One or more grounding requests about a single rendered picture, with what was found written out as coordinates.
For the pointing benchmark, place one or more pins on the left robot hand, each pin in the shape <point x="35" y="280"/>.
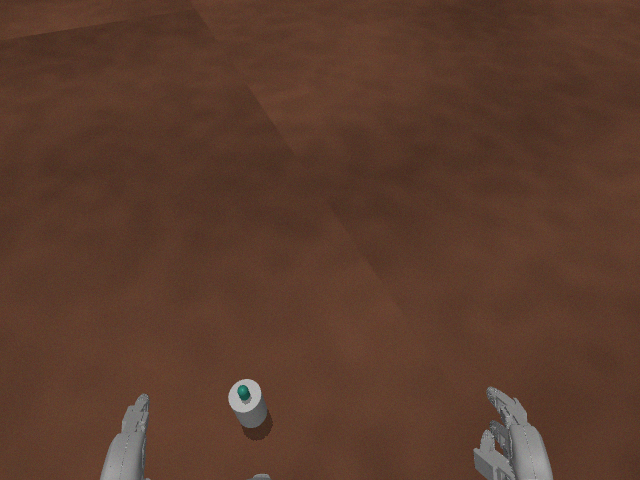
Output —
<point x="125" y="459"/>

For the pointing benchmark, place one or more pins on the bottle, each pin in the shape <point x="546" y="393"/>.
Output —
<point x="246" y="400"/>

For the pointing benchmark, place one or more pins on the right robot hand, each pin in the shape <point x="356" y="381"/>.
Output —
<point x="525" y="456"/>

